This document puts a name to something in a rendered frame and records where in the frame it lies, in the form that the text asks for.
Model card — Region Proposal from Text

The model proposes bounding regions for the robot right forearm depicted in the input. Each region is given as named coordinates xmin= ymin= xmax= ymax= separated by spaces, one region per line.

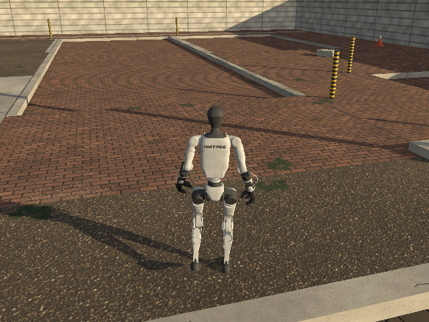
xmin=241 ymin=163 xmax=255 ymax=192

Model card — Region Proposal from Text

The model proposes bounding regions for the robot left forearm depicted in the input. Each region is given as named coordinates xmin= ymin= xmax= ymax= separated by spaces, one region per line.
xmin=177 ymin=161 xmax=189 ymax=184

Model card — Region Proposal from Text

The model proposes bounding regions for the robot left foot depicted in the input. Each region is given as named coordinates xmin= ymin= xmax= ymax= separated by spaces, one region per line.
xmin=190 ymin=260 xmax=200 ymax=271

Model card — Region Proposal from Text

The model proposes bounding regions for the right robot hand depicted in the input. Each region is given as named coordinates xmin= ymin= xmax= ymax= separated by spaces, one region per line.
xmin=241 ymin=189 xmax=256 ymax=205

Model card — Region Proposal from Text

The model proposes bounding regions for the left robot upper arm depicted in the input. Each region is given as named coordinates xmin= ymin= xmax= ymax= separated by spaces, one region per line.
xmin=183 ymin=135 xmax=201 ymax=172

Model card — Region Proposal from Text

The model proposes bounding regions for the right robot upper arm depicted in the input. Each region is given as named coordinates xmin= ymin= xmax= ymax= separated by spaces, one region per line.
xmin=229 ymin=136 xmax=247 ymax=173

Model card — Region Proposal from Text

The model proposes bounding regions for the left robot hand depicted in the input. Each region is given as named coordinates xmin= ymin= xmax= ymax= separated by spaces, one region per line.
xmin=176 ymin=181 xmax=192 ymax=193

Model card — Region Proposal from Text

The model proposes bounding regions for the humanoid robot head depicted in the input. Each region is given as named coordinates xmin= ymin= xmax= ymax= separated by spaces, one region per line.
xmin=204 ymin=106 xmax=226 ymax=138

